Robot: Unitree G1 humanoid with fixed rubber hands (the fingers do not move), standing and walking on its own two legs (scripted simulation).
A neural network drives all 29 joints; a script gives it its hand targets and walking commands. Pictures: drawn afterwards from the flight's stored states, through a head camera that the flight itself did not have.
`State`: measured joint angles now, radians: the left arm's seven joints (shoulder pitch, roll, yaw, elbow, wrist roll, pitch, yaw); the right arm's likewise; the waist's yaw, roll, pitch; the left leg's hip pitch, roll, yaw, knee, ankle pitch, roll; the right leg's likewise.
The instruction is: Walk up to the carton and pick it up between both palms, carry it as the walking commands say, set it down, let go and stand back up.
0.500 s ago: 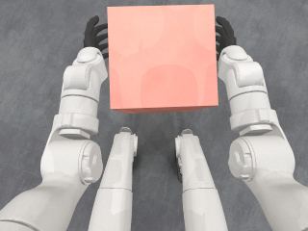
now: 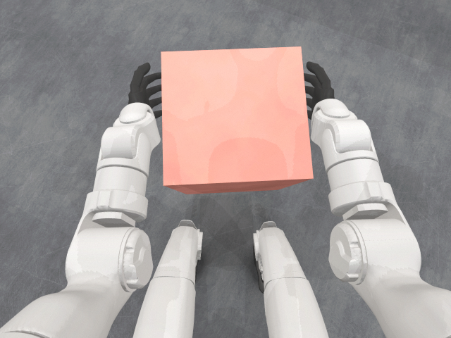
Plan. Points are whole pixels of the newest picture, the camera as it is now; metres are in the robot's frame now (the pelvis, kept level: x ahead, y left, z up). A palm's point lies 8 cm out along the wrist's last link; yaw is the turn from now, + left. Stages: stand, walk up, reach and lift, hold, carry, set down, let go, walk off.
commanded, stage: reach and lift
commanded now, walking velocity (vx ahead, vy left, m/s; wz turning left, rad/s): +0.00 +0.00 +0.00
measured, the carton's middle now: (231, 135) +0.43 +0.00 -0.06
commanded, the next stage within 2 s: hold in 1.98 s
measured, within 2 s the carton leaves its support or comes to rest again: neither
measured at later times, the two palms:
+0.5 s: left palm (112, 82) +0.43 +0.16 +0.12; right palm (342, 80) +0.44 -0.14 +0.11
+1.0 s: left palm (109, 79) +0.41 +0.15 +0.14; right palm (356, 84) +0.42 -0.15 +0.13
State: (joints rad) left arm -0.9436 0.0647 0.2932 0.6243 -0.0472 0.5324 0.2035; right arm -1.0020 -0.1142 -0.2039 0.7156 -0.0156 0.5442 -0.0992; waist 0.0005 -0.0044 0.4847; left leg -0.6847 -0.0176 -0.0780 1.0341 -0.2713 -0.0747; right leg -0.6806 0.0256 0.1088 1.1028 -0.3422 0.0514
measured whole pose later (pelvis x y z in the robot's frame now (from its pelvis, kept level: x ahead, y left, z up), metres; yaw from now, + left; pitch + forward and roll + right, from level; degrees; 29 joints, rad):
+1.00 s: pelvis +0.11 +0.00 +0.08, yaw +0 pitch -5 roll +1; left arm -0.43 -0.10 0.29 0.50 0.16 0.75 0.13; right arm -0.45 0.05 -0.20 0.59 -0.17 0.75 -0.02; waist 0.00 0.00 -0.10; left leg -0.26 0.00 -0.08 0.61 -0.25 -0.06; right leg -0.25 0.02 0.12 0.66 -0.32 0.03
